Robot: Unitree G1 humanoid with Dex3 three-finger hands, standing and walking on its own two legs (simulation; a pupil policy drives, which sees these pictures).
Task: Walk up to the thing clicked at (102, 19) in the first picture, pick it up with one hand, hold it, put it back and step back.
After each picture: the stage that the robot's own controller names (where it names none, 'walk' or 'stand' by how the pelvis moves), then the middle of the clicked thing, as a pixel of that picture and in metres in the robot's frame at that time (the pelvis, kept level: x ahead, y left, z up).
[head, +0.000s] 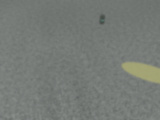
stand; (102, 19) +1.85 -0.24 -0.72
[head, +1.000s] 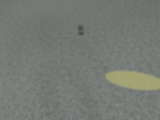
walk; (80, 30) +1.72 +0.15 -0.69
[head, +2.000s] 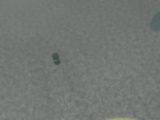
walk; (56, 59) +1.11 +0.36 -0.71
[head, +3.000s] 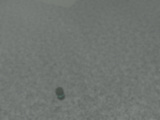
walk; (60, 93) +0.72 +0.27 -0.72
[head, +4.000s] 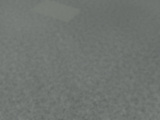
walk; out of the picture +0.47 +0.14 -0.69
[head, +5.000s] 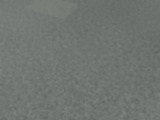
stand; out of the picture +0.38 +0.19 -0.72
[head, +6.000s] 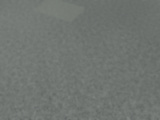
stand; out of the picture +0.38 +0.16 -0.72
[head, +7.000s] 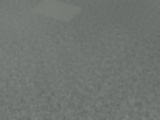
stand; out of the picture +0.39 +0.18 -0.73
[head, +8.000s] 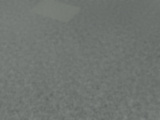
stand; out of the picture +0.38 +0.19 -0.73
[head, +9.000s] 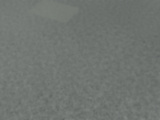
stand; out of the picture +0.37 +0.19 -0.73
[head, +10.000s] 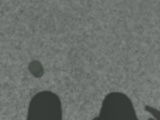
go down; (36, 69) +0.44 +0.21 -0.41
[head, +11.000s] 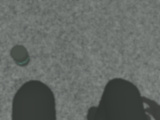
go down; (20, 56) +0.46 +0.23 -0.31
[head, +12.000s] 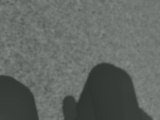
close in; out of the picture +0.44 +0.27 -0.23
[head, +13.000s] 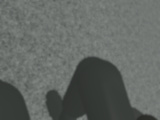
close; out of the picture +0.44 +0.29 -0.22
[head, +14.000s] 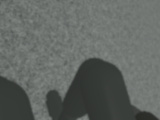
lift; out of the picture +0.43 +0.29 -0.23
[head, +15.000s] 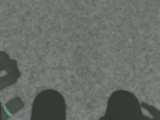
close; (10, 108) +0.25 +0.34 -0.41
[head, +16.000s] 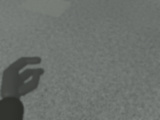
close; out of the picture +0.21 +0.34 -0.70
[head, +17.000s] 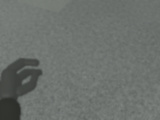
stand; out of the picture +0.22 +0.36 -0.70
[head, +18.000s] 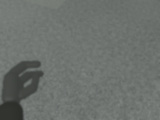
stand; out of the picture +0.23 +0.36 -0.70
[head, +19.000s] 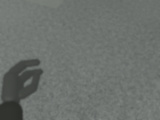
stand; out of the picture +0.23 +0.36 -0.69
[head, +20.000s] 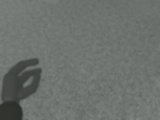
stand; out of the picture +0.23 +0.35 -0.69
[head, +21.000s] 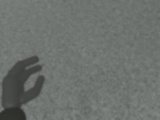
stand; out of the picture +0.23 +0.35 -0.63
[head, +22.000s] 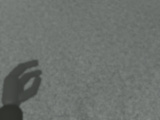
stand; out of the picture +0.20 +0.33 -0.67
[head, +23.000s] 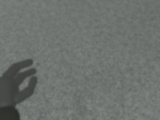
stand; out of the picture +0.20 +0.32 -0.64
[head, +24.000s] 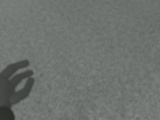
stand; out of the picture +0.18 +0.31 -0.68
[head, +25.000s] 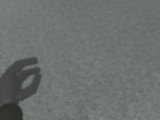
stand; out of the picture +0.16 +0.30 -0.65
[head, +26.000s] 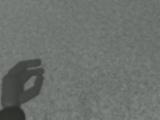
stand; out of the picture +0.14 +0.28 -0.62
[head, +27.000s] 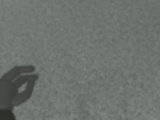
stand; out of the picture +0.11 +0.26 -0.65
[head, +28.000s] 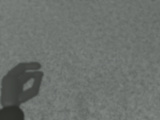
stand; out of the picture +0.09 +0.25 -0.63
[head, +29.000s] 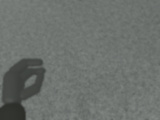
close; out of the picture +0.06 +0.23 -0.63
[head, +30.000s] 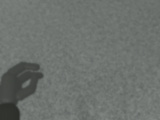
stand; out of the picture +0.05 +0.22 -0.65
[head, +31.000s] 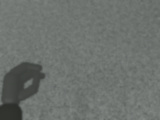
stand; out of the picture +0.06 +0.22 -0.63
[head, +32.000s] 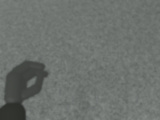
close; out of the picture +0.06 +0.22 -0.61
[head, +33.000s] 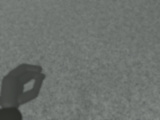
close; out of the picture +0.07 +0.22 -0.60
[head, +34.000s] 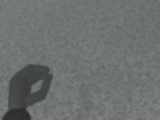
close; out of the picture +0.07 +0.22 -0.60
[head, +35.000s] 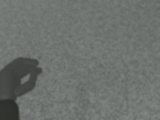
close; out of the picture +0.07 +0.22 -0.61
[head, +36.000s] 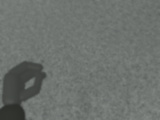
close; out of the picture +0.07 +0.22 -0.62
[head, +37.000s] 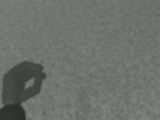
close; out of the picture +0.07 +0.22 -0.62
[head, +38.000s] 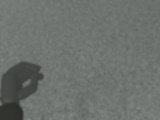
close; out of the picture +0.06 +0.22 -0.64
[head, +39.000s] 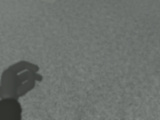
hold; out of the picture +0.04 +0.22 -0.68
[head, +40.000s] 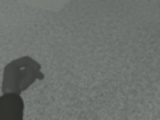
hold; out of the picture +0.04 +0.23 -0.70
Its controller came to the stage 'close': yes
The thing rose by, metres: 0.07
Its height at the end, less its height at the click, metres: -0.02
